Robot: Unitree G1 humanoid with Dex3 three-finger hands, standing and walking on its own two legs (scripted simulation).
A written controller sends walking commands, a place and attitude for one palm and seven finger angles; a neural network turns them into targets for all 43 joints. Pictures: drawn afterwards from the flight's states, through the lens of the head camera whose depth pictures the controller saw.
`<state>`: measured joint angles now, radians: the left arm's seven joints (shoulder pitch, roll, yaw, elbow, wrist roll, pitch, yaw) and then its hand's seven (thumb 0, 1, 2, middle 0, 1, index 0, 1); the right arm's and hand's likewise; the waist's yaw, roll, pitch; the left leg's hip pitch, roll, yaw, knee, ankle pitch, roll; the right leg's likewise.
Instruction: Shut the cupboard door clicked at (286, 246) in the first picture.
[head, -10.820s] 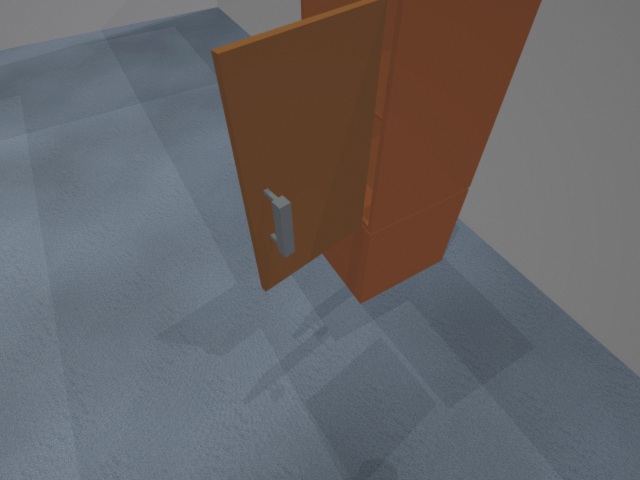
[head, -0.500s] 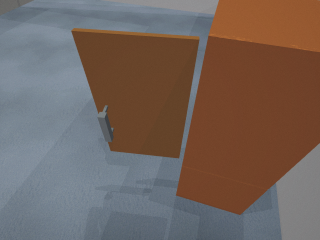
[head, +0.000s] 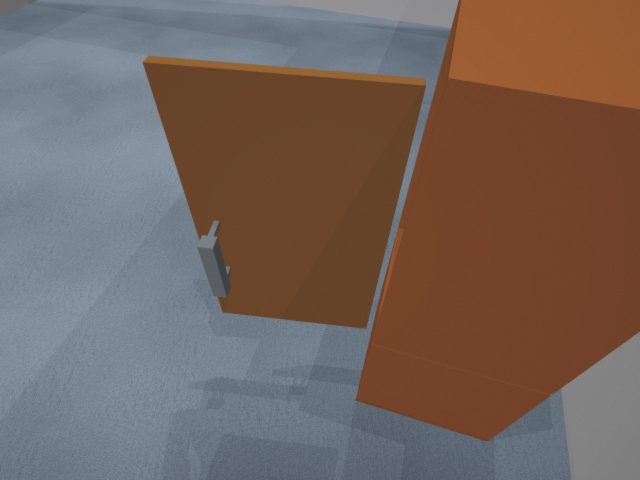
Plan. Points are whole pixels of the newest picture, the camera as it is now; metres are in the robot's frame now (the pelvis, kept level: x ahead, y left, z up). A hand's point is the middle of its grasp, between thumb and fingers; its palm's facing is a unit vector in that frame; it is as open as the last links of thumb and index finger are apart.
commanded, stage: come to a stop and stand still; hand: left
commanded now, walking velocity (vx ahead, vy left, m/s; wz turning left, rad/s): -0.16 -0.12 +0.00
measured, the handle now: (218, 259) +0.48 +0.23 -0.09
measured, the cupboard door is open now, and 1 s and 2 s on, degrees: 100 100 100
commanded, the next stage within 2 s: look again from close up in 0.86 s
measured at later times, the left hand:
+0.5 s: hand out of the picture +0.07 +0.16 -0.16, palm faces +0.02 -0.97 -0.23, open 7.3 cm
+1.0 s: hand out of the picture -0.02 +0.17 -0.16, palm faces +0.02 -0.98 -0.20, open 7.3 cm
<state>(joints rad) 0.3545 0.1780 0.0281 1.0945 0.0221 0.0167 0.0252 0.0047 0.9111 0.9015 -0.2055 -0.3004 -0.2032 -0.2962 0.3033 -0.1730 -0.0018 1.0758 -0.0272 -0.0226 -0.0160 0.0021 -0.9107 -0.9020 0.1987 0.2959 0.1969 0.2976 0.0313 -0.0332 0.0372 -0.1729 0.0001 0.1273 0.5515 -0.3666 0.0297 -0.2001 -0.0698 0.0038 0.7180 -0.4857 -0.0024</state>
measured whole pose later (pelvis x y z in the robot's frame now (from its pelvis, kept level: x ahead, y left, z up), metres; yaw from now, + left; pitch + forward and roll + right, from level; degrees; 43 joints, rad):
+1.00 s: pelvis -0.01 +0.00 +0.01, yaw +0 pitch -1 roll +1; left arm 0.30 0.14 -0.02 1.12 0.00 -0.01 0.02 0.01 0.91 0.90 -0.20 -0.30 -0.20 -0.30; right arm 0.33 -0.15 0.03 1.11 -0.02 -0.02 -0.02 0.00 -0.91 -0.90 0.20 0.30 0.20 0.30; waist 0.00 0.02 0.04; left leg -0.13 0.01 0.12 0.42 -0.29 0.02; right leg -0.23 -0.02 -0.08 0.47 -0.23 -0.03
